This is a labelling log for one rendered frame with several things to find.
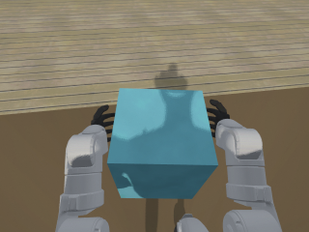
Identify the carton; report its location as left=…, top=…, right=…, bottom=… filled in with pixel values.
left=107, top=88, right=218, bottom=199

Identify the robot right forearm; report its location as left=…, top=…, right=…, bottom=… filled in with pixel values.
left=215, top=119, right=282, bottom=232

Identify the left robot upper arm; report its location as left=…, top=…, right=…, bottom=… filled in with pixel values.
left=58, top=217, right=110, bottom=232

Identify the left robot hand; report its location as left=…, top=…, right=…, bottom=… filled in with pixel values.
left=91, top=104, right=116, bottom=142

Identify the robot right shin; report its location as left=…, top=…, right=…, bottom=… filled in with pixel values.
left=181, top=214, right=193, bottom=220

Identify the right robot hand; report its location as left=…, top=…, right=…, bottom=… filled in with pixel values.
left=206, top=100, right=230, bottom=138

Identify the right robot upper arm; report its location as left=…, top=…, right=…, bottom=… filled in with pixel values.
left=222, top=210, right=282, bottom=232

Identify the robot left forearm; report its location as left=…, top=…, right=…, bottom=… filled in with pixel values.
left=55, top=125, right=108, bottom=232

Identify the robot right thigh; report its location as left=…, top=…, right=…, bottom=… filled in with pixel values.
left=177, top=217, right=209, bottom=232

